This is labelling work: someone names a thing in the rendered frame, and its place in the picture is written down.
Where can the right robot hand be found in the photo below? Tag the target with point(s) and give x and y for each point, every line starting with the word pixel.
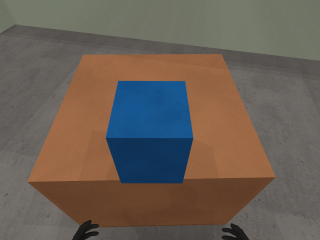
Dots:
pixel 236 231

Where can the pedestal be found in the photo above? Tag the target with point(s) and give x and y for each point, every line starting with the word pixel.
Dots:
pixel 227 165

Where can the carton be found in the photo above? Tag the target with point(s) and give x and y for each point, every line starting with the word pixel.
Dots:
pixel 150 133

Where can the left robot hand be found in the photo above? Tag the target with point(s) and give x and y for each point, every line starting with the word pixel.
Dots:
pixel 81 232

